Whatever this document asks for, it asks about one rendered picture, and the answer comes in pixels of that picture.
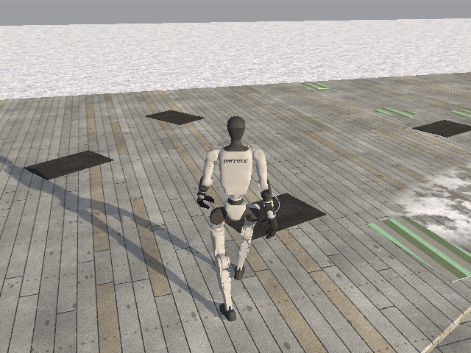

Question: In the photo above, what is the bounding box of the robot right upper arm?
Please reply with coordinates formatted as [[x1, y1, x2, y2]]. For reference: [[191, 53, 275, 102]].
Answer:
[[251, 148, 269, 190]]

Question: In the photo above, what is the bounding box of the robot right shin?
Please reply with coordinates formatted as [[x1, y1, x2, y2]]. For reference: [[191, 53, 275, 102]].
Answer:
[[237, 228, 253, 271]]

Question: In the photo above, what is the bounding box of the robot left upper arm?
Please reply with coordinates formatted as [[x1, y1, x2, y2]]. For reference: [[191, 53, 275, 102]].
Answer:
[[201, 148, 221, 187]]

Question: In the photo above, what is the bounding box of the left robot hand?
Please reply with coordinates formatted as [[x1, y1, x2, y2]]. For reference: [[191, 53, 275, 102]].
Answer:
[[197, 196, 214, 209]]

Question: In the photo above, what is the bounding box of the robot left forearm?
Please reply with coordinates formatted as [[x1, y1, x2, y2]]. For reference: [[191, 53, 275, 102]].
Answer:
[[197, 176, 209, 199]]

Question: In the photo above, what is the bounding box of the robot right foot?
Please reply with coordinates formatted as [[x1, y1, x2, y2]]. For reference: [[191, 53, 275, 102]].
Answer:
[[234, 266, 245, 280]]

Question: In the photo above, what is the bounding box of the robot right forearm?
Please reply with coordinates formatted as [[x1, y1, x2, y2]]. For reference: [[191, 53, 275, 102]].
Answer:
[[261, 180, 276, 218]]

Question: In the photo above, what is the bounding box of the right robot hand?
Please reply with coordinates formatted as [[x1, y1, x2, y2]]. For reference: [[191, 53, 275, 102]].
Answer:
[[260, 217, 277, 239]]

